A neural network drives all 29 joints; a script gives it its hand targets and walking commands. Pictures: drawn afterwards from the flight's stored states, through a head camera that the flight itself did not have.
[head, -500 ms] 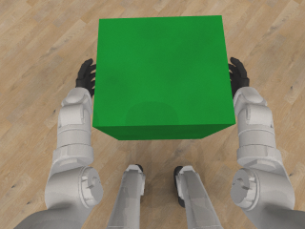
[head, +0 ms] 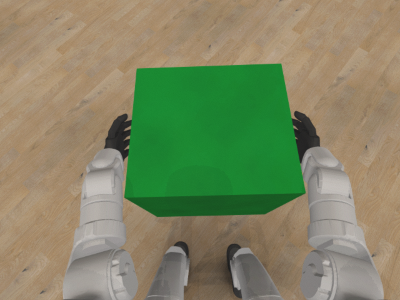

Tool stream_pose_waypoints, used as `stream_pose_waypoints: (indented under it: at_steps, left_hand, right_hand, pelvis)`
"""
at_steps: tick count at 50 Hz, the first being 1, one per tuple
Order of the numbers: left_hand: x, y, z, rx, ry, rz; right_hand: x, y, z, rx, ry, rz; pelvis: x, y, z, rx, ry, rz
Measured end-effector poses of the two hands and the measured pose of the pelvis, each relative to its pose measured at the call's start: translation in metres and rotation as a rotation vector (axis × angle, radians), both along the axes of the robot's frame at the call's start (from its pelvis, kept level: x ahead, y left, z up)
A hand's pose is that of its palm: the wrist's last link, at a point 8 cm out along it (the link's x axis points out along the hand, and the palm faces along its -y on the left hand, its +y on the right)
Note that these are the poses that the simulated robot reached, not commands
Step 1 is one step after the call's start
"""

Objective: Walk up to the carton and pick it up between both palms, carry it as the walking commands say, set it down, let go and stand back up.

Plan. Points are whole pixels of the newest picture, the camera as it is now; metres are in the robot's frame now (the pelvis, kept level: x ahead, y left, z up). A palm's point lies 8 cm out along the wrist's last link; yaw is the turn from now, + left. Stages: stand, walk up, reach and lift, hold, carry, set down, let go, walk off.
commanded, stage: reach and lift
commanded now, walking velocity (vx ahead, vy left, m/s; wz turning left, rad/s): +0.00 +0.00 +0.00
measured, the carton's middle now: (209, 151) +0.41 +0.00 -0.13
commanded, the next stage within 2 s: none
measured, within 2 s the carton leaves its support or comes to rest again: neither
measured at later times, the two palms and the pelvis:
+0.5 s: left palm (102, 153) +0.36 +0.20 +0.02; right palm (326, 152) +0.36 -0.19 +0.02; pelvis +0.03 +0.00 +0.05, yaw +0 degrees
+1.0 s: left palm (84, 159) +0.33 +0.19 +0.08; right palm (356, 158) +0.33 -0.20 +0.09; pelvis +0.04 +0.00 +0.06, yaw +0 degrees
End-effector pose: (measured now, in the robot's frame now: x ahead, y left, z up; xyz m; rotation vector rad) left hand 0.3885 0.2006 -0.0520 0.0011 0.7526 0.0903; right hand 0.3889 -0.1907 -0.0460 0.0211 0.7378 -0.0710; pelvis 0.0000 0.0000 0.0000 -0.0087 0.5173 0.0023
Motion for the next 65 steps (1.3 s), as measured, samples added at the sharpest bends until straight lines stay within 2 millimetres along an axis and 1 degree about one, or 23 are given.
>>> stream_pose_waypoints:
  at_steps: [13, 31, 41, 50, 58, 65]
  left_hand:
    - [-0.014, -0.001, 0.035, 0.007, 0.0, -0.006]
    - [-0.034, -0.002, 0.084, 0.01, -0.025, -0.009]
    - [-0.045, -0.004, 0.112, 0.013, -0.052, -0.012]
    - [-0.057, -0.006, 0.135, 0.007, -0.081, -0.003]
    - [-0.069, -0.006, 0.148, 0.009, -0.094, 0.002]
    - [-0.074, -0.008, 0.155, 0.015, -0.097, -0.006]
  right_hand:
    - [-0.015, -0.002, 0.033, 0.0, 0.0, 0.003]
    - [-0.036, -0.002, 0.081, -0.002, -0.026, 0.004]
    - [-0.048, -0.005, 0.109, -0.007, -0.052, 0.004]
    - [-0.059, -0.006, 0.133, -0.009, -0.08, 0.007]
    - [-0.069, -0.007, 0.144, -0.006, -0.094, 0.01]
    - [-0.077, -0.009, 0.149, -0.004, -0.096, 0.003]
  pelvis:
    - [0.015, 0.001, 0.027, 0.004, -0.098, -0.002]
    - [0.035, 0.002, 0.053, 0.005, -0.282, -0.003]
    - [0.041, 0.002, 0.06, 0.007, -0.403, -0.006]
    - [0.041, -0.001, 0.064, 0.008, -0.512, -0.008]
    - [0.036, -0.005, 0.065, 0.009, -0.574, -0.006]
    - [0.033, -0.005, 0.065, 0.008, -0.601, -0.006]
